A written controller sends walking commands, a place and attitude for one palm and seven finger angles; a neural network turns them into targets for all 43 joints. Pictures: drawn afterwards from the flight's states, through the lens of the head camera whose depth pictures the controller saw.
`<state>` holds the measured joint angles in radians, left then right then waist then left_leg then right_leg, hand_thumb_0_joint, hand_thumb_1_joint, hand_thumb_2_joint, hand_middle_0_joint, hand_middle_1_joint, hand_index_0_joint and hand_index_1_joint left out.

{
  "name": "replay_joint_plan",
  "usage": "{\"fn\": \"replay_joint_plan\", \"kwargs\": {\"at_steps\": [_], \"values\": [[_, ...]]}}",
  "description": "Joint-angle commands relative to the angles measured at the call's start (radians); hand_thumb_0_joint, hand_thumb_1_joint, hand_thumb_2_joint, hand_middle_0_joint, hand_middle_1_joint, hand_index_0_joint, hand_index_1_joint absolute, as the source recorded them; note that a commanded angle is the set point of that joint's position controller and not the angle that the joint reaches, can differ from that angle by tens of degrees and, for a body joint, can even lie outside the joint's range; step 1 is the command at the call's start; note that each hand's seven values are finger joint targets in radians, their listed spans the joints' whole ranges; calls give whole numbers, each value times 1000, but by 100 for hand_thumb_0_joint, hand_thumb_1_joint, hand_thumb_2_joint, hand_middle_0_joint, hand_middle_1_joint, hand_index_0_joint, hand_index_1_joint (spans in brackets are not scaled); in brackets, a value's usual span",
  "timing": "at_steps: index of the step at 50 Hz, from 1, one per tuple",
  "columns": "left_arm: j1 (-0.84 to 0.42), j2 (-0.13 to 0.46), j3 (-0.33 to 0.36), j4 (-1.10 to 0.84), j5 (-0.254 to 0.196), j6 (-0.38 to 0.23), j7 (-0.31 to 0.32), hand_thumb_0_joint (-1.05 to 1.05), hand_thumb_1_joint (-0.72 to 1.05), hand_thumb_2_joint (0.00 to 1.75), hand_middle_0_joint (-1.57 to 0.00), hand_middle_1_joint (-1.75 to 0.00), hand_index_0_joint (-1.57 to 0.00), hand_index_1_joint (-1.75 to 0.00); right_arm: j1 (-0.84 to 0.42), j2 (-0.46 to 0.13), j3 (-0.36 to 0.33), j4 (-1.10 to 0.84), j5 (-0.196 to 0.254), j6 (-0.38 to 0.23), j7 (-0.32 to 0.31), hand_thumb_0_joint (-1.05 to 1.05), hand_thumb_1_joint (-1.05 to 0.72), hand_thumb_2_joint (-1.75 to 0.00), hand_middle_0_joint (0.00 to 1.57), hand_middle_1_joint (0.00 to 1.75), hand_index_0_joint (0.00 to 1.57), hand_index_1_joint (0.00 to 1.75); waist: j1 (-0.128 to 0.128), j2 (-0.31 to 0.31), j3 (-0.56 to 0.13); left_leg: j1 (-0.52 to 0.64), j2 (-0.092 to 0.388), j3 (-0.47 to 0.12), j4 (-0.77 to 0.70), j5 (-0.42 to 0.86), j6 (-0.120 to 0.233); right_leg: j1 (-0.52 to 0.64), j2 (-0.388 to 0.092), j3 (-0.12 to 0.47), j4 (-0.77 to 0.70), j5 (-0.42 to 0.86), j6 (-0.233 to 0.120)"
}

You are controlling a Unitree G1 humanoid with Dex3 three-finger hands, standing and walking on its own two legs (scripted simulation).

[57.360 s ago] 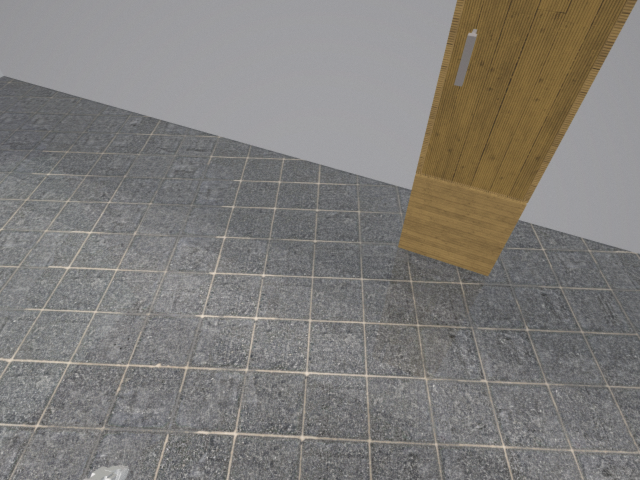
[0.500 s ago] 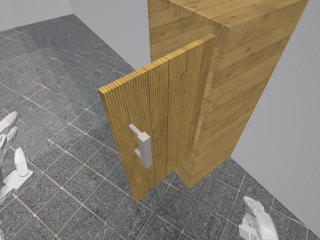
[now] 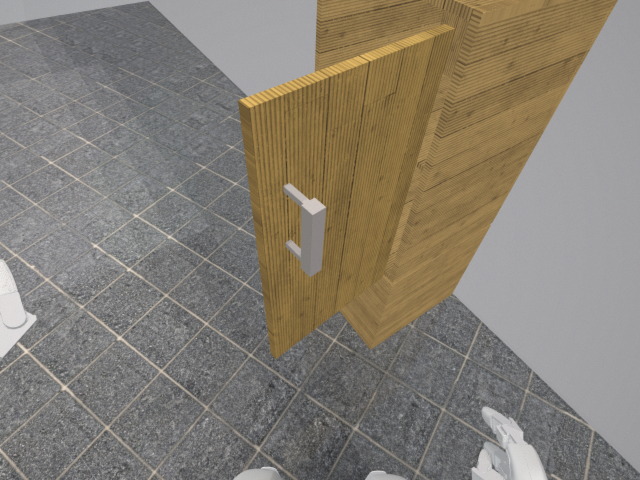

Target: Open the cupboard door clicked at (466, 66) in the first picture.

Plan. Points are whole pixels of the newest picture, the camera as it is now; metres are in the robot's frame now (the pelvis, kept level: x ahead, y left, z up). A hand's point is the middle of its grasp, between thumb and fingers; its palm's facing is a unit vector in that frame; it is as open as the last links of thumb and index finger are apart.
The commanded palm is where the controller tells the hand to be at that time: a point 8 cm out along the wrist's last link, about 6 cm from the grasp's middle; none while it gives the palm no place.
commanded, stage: step back with the hand held close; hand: left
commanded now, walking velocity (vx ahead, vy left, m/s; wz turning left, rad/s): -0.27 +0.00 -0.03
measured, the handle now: (302, 231) +0.41 +0.05 +0.09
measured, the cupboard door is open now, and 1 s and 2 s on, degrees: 96 96 96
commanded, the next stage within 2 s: stop stepping back and stand still in 0.46 s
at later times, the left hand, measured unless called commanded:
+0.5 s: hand out of the picture +0.13 +0.26 +0.20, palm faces +0.44 -0.81 -0.39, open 7.4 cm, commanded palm +0.06 +0.30 +0.20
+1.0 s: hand out of the picture +0.03 +0.22 +0.18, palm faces +0.35 -0.81 -0.47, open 7.4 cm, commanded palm -0.03 +0.27 +0.20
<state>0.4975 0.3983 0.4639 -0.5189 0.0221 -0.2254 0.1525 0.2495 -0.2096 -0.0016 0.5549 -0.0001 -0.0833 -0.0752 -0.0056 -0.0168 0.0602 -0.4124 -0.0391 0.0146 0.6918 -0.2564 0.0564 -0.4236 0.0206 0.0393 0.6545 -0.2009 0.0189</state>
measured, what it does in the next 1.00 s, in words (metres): walks backwards: right foot, then left foot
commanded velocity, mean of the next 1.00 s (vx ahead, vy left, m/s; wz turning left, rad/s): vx -0.11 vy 0.04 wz -0.02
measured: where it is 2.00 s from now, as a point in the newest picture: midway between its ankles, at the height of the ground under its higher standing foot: outside the picture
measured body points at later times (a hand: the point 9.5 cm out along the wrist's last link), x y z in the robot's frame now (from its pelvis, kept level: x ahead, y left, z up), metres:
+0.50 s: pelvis -0.09 +0.00 +0.03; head -0.05 +0.04 +0.47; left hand +0.10 +0.30 +0.22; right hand +0.09 -0.22 -0.05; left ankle +0.03 +0.10 -0.72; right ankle -0.20 -0.13 -0.65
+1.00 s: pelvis -0.19 -0.02 +0.01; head -0.20 -0.02 +0.46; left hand +0.01 +0.26 +0.21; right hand -0.07 -0.29 -0.06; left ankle -0.13 +0.07 -0.72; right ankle -0.25 -0.11 -0.71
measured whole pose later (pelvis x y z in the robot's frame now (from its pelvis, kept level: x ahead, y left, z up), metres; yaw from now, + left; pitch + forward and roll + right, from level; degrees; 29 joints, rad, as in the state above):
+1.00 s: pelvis -0.19 -0.02 +0.01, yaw -4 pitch +0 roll +2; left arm 0.55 0.43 0.43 -0.48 -0.03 -0.18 0.16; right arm 0.25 -0.23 -0.01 0.63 -0.01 -0.11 -0.06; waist -0.05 -0.05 -0.02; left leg -0.31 -0.04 0.07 0.51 -0.19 0.05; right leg -0.22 -0.01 -0.04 0.66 -0.47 0.00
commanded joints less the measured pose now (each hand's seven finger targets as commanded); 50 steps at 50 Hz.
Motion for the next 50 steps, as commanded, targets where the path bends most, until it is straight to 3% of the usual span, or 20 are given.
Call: {"fn": "replay_joint_plan", "kwargs": {"at_steps": [1,5,8,10,11,13,16,21,27,29,31,32,33,34,37,40,42,44,45,50], "values": [[-48,166,122,-206,-4,-71,19,0,90,90,-20,-30,-20,-30,-101,-148,-62,-152,5,-73,-4,0,-90,-90,20,30,20,30,2,80,-92,-417,179,-172,-304,-447,60,401,-31,102,58,38,-25],[-49,195,113,-217,-32,-72,23,0,90,90,-20,-30,-20,-30,-94,-113,-58,-103,-4,-60,15,0,-90,-90,20,30,20,30,-10,-132,-113,-22,31,-48,106,-218,-38,-30,-262,357,-332,-167,-142],[-12,211,129,-207,-40,-66,36,0,90,90,-20,-30,-20,-30,-114,-92,-52,-85,0,-32,22,0,-90,-90,20,30,20,30,-8,-153,-160,84,42,-38,203,-195,-48,-65,-305,272,-347,-42,-161],[12,223,146,-236,-45,-62,33,0,90,90,-20,-30,-20,-30,-118,-98,-49,-99,5,-24,15,0,-90,-90,20,30,20,30,-13,-68,-150,131,46,-18,-62,-133,-46,-53,-221,166,-256,6,-99],[23,226,158,-261,-50,-66,32,0,90,90,-20,-30,-20,-30,-126,-126,-56,-104,2,-26,8,0,-90,-90,20,30,20,30,-10,80,-130,52,116,-131,-268,-151,-8,-18,-123,102,-126,-38,-49],[22,233,203,-317,-31,-94,31,0,90,90,-20,-30,-20,-30,-148,-140,-73,-118,-18,-60,-2,0,-90,-90,20,30,20,30,-3,458,-181,-318,423,-438,-580,-345,123,271,73,-21,477,-217,16],[5,182,145,-295,-53,-83,37,0,90,90,-20,-30,-20,-30,-120,-119,-86,-68,-16,-108,11,0,-90,-90,20,30,20,30,3,142,-156,40,365,-297,-402,99,116,-53,34,34,554,-299,0],[-51,127,26,-273,-64,-40,30,0,90,90,-20,-30,-20,-30,-122,-122,-67,-16,-14,-133,19,0,-90,-90,20,30,20,30,-12,253,-215,247,320,-225,-458,158,72,9,35,-48,265,-329,7],[41,216,106,-272,-93,-30,15,0,90,90,-20,-30,-20,-30,-145,-110,-49,-43,-25,-103,25,0,-90,-90,20,30,20,30,20,282,-293,275,243,-116,-507,151,-6,236,61,-119,-200,-224,-37],[69,255,139,-292,-109,-47,-4,0,90,90,-20,-30,-20,-30,-162,-103,-40,-69,-19,-74,30,0,-90,-90,20,30,20,30,24,192,-259,271,178,-40,-399,110,-47,263,5,-80,-431,-83,-55],[107,325,201,-280,-109,-58,4,0,90,90,-20,-30,-20,-30,-168,-88,-29,-84,-11,-48,29,0,-90,-90,20,30,20,30,27,-91,-204,243,50,73,5,-34,-97,44,-265,134,-515,-17,-128],[122,329,221,-261,-111,-61,17,0,90,90,-20,-30,-20,-30,-171,-95,-20,-86,-24,-48,30,0,-90,-90,20,30,20,30,44,-73,-225,99,28,31,173,-135,-88,108,-350,185,-436,315,-171],[133,254,146,-199,-99,-34,11,0,90,90,-20,-30,-20,-30,-137,-86,-22,-86,8,-47,25,0,-90,-90,20,30,20,30,20,-227,-222,-95,3,-9,252,-147,-78,281,-308,121,-300,624,-141],[130,253,157,-189,-90,-19,13,0,90,90,-20,-30,-20,-30,-139,-81,-15,-100,16,-45,18,0,-90,-90,20,30,20,30,9,-228,-223,-159,38,-5,251,-113,-70,366,-299,86,-235,766,-123],[28,224,118,-143,-77,0,27,0,90,90,-20,-30,-20,-30,-165,-107,-10,-88,8,-44,-1,0,-90,-90,20,30,20,30,-4,-66,-133,-43,58,37,41,-57,-50,292,-303,75,-222,671,-131],[-22,202,76,-117,-69,-8,34,0,90,90,-20,-30,-20,-30,-117,-128,-26,-68,6,-56,-10,0,-90,-90,20,30,20,30,-24,-28,-171,188,22,59,-227,171,-15,273,-230,35,-120,643,-50],[-22,208,60,-139,-68,-19,31,0,90,90,-20,-30,-20,-30,-106,-156,-48,-81,21,-64,-10,0,-90,-90,20,30,20,30,-10,34,-227,335,129,-43,-223,468,35,206,-126,-21,-7,474,34],[4,227,82,-208,-60,-32,35,0,90,90,-20,-30,-20,-30,-89,-140,-38,-88,4,-67,2,0,-90,-90,20,30,20,30,-12,195,-258,402,211,-215,-232,741,84,84,-38,-72,82,2,19],[18,226,80,-224,-58,-32,25,0,90,90,-20,-30,-20,-30,-114,-136,-40,-85,-6,-80,8,0,-90,-90,20,30,20,30,-3,246,-202,248,252,-282,-366,492,74,136,-13,-71,132,-312,5],[85,208,119,-161,-54,-36,30,0,90,90,-20,-30,-20,-30,-134,-132,-44,-84,-7,-82,0,0,-90,-90,20,30,20,30,6,211,-61,-176,172,-139,-451,-399,14,407,-18,-123,-143,-254,-52]]}}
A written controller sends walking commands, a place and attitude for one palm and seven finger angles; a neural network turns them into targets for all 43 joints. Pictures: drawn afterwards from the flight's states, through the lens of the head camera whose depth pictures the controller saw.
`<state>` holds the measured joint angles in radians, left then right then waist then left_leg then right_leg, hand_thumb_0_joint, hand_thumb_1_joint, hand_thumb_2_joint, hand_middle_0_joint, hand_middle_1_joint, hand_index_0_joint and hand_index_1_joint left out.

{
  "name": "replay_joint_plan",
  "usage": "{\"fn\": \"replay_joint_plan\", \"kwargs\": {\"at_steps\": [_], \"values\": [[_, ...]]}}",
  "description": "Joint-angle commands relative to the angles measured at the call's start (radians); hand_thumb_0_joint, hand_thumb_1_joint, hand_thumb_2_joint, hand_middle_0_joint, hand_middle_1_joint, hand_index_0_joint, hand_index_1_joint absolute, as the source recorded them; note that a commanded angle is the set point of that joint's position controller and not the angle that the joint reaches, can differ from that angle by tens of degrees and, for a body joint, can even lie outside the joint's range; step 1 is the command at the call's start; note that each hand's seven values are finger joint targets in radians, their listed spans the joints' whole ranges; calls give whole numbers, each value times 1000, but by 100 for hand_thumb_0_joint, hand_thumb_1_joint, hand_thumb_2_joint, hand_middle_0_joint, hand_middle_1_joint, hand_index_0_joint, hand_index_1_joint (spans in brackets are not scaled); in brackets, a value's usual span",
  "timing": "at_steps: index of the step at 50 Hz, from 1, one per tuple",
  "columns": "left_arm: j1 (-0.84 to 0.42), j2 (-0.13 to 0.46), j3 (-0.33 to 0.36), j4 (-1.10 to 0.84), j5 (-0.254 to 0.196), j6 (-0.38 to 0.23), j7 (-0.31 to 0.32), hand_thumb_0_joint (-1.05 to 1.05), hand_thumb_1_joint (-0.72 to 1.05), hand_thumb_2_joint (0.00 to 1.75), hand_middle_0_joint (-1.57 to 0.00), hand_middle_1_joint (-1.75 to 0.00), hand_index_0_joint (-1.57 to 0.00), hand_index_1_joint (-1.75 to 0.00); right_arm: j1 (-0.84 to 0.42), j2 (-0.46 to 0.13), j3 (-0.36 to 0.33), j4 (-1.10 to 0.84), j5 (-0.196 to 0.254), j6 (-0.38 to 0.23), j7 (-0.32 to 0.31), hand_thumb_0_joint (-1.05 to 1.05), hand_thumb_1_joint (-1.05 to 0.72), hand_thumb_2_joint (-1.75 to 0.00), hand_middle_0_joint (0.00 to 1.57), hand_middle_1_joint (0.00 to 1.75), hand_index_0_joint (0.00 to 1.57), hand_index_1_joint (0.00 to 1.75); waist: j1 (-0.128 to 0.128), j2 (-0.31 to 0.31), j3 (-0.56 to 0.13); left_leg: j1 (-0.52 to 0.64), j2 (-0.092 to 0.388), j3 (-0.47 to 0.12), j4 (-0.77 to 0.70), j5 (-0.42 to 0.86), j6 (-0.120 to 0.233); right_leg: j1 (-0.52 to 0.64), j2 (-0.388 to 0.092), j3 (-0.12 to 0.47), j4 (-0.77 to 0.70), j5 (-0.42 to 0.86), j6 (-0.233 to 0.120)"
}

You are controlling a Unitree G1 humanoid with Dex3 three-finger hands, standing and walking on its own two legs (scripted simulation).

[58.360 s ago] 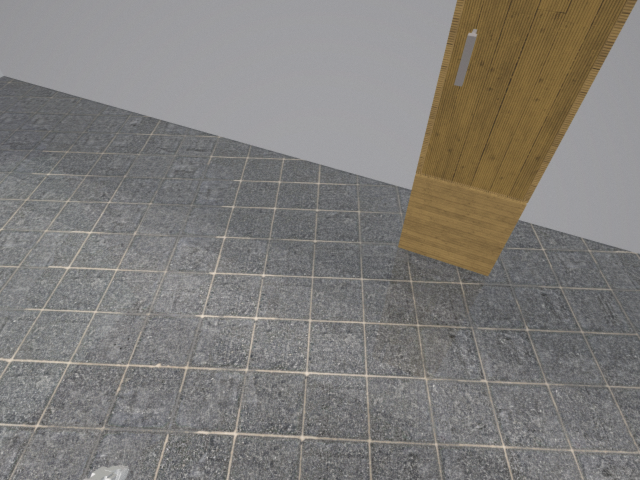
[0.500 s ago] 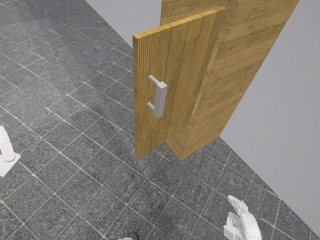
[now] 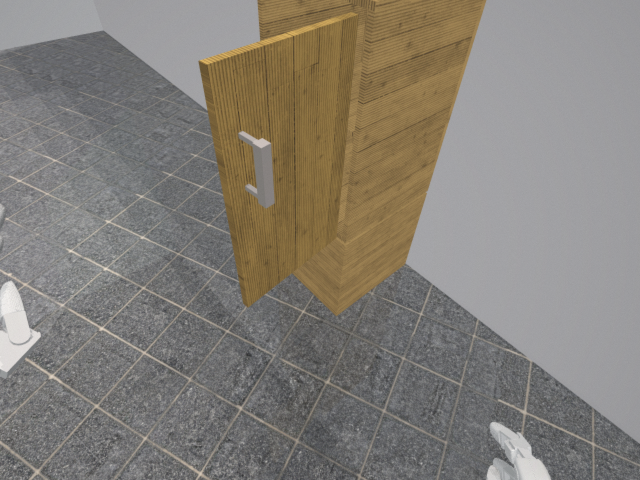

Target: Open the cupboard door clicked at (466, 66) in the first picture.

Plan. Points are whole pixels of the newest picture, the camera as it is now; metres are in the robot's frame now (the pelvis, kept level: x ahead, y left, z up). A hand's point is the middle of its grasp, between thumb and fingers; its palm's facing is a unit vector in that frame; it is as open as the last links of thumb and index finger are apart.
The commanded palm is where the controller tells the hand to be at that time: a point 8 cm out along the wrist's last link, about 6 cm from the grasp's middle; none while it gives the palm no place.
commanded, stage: stop stepping back and stand still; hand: left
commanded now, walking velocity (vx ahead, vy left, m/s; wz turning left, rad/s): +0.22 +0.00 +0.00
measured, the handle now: (256, 169) +0.59 +0.12 +0.07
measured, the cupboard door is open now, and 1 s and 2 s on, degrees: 96 96 96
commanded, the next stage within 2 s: let the arm hang, fingers relaxed in 0.54 s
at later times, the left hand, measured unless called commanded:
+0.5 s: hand out of the picture +0.18 +0.28 +0.17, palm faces +0.44 -0.75 -0.49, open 7.4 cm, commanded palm +0.12 +0.32 +0.19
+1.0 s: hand out of the picture -0.06 +0.21 -0.18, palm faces +0.08 -0.98 -0.16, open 7.1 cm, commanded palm none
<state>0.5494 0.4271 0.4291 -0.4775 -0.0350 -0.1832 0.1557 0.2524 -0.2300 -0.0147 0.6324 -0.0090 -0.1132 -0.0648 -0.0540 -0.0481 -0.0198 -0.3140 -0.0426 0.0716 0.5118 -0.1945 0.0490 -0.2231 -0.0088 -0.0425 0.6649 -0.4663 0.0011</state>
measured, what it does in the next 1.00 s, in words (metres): steps on the spot: left foot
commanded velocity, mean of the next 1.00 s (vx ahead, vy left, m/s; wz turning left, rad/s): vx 0.04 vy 0.01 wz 0.00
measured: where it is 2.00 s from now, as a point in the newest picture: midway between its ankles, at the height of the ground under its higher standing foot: outside the picture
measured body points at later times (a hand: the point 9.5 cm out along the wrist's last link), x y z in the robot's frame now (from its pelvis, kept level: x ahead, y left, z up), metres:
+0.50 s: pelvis -0.02 +0.02 +0.00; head -0.01 +0.02 +0.45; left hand +0.15 +0.32 +0.20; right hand +0.15 -0.21 -0.08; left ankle +0.00 +0.16 -0.73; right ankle -0.04 -0.09 -0.73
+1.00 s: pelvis -0.05 +0.03 +0.00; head -0.03 +0.05 +0.45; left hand -0.07 +0.26 -0.16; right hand +0.00 -0.21 -0.14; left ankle +0.00 +0.16 -0.73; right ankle -0.04 -0.09 -0.73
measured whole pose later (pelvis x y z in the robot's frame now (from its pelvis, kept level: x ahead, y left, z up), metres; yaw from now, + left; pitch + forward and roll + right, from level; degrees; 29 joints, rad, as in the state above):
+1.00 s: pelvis -0.05 +0.03 +0.00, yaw +4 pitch -2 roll -1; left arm 0.31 0.18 0.01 1.01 0.02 0.05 0.01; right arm 0.23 -0.20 0.01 1.02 -0.03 0.04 0.00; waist -0.01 -0.03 0.07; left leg -0.32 0.03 0.02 0.52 -0.17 0.00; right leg -0.21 -0.02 -0.08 0.51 -0.27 0.00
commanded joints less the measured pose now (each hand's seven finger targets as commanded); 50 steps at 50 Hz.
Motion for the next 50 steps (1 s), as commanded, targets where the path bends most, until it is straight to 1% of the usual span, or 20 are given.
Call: {"fn": "replay_joint_plan", "kwargs": {"at_steps": [1,3,5,8,13,15,17,19,21,23,26,31,32,33,36,39,40,43,45,50], "values": [[40,183,160,-170,8,-79,26,0,90,90,-20,-30,-20,-30,-133,-109,-35,-166,-2,-41,-14,0,-90,-90,20,30,20,30,53,169,31,-323,112,-147,-117,-464,-9,197,-37,67,-250,-61,-75],[-16,184,142,-154,2,-83,18,0,90,90,-20,-30,-20,-30,-128,-105,-54,-157,1,-23,-4,0,-90,-90,20,30,20,30,64,-209,73,-376,22,-74,530,-271,-50,-26,-380,641,-563,-372,-227],[-75,168,134,-102,0,-110,11,0,90,90,-20,-30,-20,-30,-77,-105,-43,-117,-5,-42,-1,0,-90,-90,20,30,20,30,24,-54,68,-356,83,-116,664,-133,-60,-57,-330,434,-509,-104,-207],[-158,148,78,-79,22,-118,6,0,90,90,-20,-30,-20,-30,-98,-94,-33,-111,1,-51,-17,0,-90,-90,20,30,20,30,32,-7,64,-236,122,-62,450,-96,-43,-64,-270,229,-438,145,-162],[-155,154,80,-169,18,-102,33,0,90,90,-20,-30,-20,-30,-116,-76,-19,-128,-8,-81,-37,0,-90,-90,20,30,20,30,62,-45,0,54,55,61,20,-62,-21,-30,-194,154,-352,137,-122],[-137,161,98,-228,9,-103,33,0,90,90,-20,-30,-20,-30,-107,-99,-32,-142,-5,-84,-36,0,-90,-90,20,30,20,30,59,70,-26,166,111,-38,-92,-10,0,-42,-124,114,-204,223,-61],[-110,169,117,-234,5,-101,31,0,90,90,-20,-30,-20,-30,-105,-117,-37,-158,10,-78,-31,0,-90,-90,20,30,20,30,66,189,-76,228,249,-224,-92,232,48,-92,-17,23,-53,264,4],[-62,162,129,-205,9,-95,21,0,90,90,-20,-30,-20,-30,-96,-89,-24,-144,5,-75,-22,0,-90,-90,20,30,20,30,54,263,-48,139,262,-214,-125,284,67,-52,5,-21,-43,168,12],[-64,154,126,-208,13,-96,16,0,90,90,-20,-30,-20,-30,-102,-93,-21,-144,11,-80,-13,0,-90,-90,20,30,20,30,57,223,-18,68,228,-132,-91,254,33,22,1,-20,-147,243,6],[-34,141,115,-193,6,-93,13,0,90,90,-20,-30,-20,-30,-96,-87,-27,-150,16,-81,-5,0,-90,-90,20,30,20,30,46,64,-59,57,140,-38,16,225,-27,83,-55,77,-220,523,-20],[-13,155,127,-172,-2,-84,16,0,90,90,-20,-30,-20,-30,-98,-71,-22,-148,13,-63,2,0,-90,-90,20,30,20,30,38,-34,-109,60,82,-3,59,145,-53,107,-145,148,-241,730,-54],[-26,154,120,-198,-5,-76,8,0,90,90,-20,-30,-20,-30,-124,-80,-17,-166,9,-50,-12,0,-90,-90,20,30,20,30,51,128,-84,140,133,-44,-75,247,-39,45,-44,56,-229,499,1],[-106,-41,-347,569,56,55,-119,0,90,90,-20,-30,-20,-30,-178,-212,-63,73,21,-114,72,0,-90,-90,20,30,20,30,-3,161,-3,80,177,-96,15,352,-26,-117,-69,-21,-57,431,-8],[-125,-49,-305,607,66,156,-147,0,90,90,-20,-30,-20,-30,-119,-250,-72,81,13,-16,78,0,-90,-90,20,30,20,30,35,196,-28,-9,220,-133,-52,363,7,-72,-68,8,-45,285,-6],[-156,-63,-322,769,68,180,-155,0,90,90,-20,-30,-20,-30,-153,-198,-29,67,-14,51,68,0,-90,-90,20,30,20,30,73,60,-32,-130,250,-240,-103,128,63,-1,-38,23,-41,118,-12],[-246,-8,-337,976,72,166,-152,0,90,90,-20,-30,-20,-30,-141,-155,-22,123,-13,78,71,0,-90,-90,20,30,20,30,57,-194,-56,-17,116,-121,18,58,-13,-26,-140,117,-244,262,-51],[-287,-8,-348,1042,69,171,-150,0,90,90,-20,-30,-20,-30,-128,-133,-18,150,-15,94,71,0,-90,-90,20,30,20,30,40,-206,-27,24,82,-87,48,11,-29,-93,-179,137,-295,234,-73],[-339,-44,-381,1206,58,184,-141,0,90,90,-20,-30,-20,-30,-87,-96,-5,230,-24,120,71,0,-90,-90,20,30,20,30,19,46,8,110,100,-89,-5,67,-38,-140,-146,105,-283,180,-68],[-293,-70,-391,1311,51,185,-139,0,90,90,-20,-30,-20,-30,-87,-104,0,273,-22,118,63,0,-90,-90,20,30,20,30,44,185,13,54,140,-144,-106,40,-26,-48,-90,71,-255,170,-37],[-209,-110,-388,1488,46,184,-137,0,90,90,-20,-30,-20,-30,-30,-76,-4,361,-15,124,46,0,-90,-90,20,30,20,30,54,216,18,36,138,-147,-162,-108,-30,17,-86,60,-311,156,-45]]}}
